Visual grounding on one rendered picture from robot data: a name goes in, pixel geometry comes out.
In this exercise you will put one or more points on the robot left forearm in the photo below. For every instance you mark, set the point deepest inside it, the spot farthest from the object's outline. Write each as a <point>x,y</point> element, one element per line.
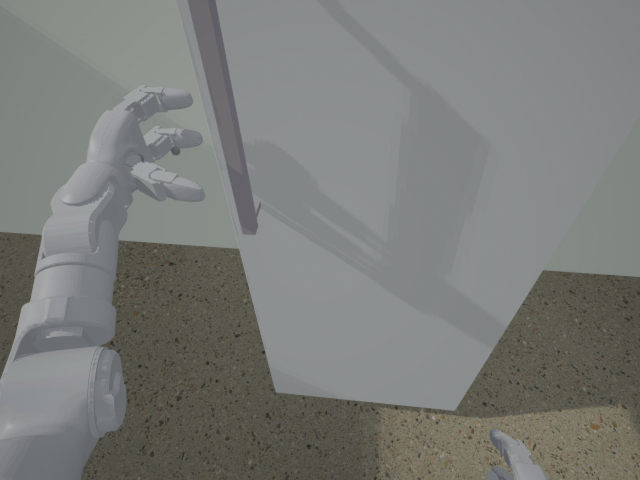
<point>71,301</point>

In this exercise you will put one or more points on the robot right hand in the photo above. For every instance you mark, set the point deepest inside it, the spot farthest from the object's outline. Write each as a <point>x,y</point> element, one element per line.
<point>517,457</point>

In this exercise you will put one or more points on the handle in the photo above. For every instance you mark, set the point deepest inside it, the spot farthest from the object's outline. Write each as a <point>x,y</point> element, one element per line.
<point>210,42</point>

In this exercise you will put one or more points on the left robot upper arm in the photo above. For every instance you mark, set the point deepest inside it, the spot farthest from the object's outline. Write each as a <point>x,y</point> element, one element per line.
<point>54,407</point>

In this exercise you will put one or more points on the robot left hand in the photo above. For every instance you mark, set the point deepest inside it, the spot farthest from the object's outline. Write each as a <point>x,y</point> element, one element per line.
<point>116,140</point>

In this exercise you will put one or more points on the fridge door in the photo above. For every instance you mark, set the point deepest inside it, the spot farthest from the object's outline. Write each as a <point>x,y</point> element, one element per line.
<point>418,162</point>

